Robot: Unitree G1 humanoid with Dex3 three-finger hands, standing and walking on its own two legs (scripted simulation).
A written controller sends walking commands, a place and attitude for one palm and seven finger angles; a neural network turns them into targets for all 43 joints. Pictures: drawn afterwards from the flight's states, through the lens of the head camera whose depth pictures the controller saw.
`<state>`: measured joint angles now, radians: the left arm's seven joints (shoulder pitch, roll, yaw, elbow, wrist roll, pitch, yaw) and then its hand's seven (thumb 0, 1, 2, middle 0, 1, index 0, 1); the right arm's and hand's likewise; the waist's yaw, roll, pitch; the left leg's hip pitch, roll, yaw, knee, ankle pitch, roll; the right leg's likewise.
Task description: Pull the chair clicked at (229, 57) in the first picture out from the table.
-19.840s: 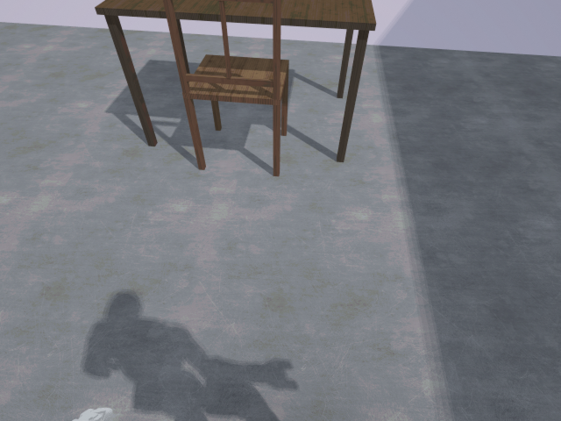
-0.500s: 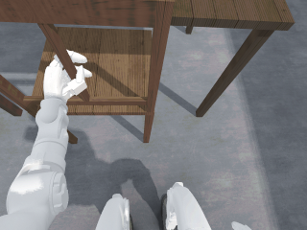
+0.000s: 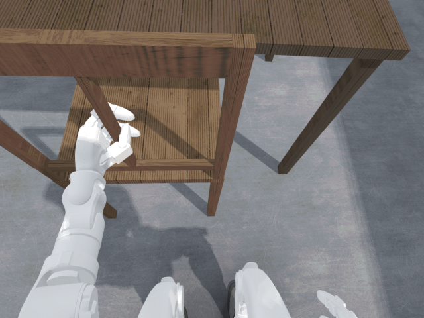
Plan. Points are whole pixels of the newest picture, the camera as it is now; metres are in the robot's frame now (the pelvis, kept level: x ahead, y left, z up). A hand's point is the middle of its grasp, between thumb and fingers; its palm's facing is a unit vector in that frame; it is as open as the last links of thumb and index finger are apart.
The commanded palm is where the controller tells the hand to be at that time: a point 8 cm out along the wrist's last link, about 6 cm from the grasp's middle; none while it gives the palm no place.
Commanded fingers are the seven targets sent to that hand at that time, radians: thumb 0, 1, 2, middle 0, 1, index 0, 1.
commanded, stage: hook a spindle and tug to test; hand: left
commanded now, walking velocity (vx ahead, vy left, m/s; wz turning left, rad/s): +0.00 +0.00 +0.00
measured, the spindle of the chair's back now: (114, 129) +0.45 +0.18 +0.02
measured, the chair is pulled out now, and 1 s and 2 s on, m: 0.04 0.15 0.21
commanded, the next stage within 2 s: step backward, pulling the chair out in 0.02 s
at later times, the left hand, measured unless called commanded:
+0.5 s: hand (132, 153) +0.40 +0.14 +0.03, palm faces -0.01 -0.99 -0.15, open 4.8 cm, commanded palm +0.39 +0.18 +0.03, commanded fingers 0.00 0.90 0.90 -0.50 -1.45 -0.50 -1.45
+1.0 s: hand (143, 194) +0.32 +0.11 +0.03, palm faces +0.02 -0.99 -0.17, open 4.8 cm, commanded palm +0.32 +0.16 +0.03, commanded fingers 0.00 0.90 0.90 -0.50 -1.45 -0.50 -1.45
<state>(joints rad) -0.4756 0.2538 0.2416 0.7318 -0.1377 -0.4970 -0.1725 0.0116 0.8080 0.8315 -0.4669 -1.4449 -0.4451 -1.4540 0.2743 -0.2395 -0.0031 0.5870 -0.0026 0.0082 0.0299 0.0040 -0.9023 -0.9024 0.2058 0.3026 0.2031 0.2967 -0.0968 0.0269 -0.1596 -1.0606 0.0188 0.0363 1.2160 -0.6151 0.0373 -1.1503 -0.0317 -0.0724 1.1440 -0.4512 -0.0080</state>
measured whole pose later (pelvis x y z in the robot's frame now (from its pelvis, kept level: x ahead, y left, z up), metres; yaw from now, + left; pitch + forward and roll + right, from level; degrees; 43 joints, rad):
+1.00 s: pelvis -0.05 -0.01 +0.09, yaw +0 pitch +8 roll +1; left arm -0.53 0.18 0.05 1.06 -0.08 -0.22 0.10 0.01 0.78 0.82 -0.37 -1.19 -0.50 -1.45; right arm 0.24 -0.27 -0.01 0.73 0.08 0.03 -0.14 0.00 -0.90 -0.90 0.21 0.30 0.21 0.30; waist -0.08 0.01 0.06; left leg -0.49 -0.01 0.08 0.63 -0.28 0.03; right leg -0.59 -0.03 -0.03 0.58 -0.13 -0.01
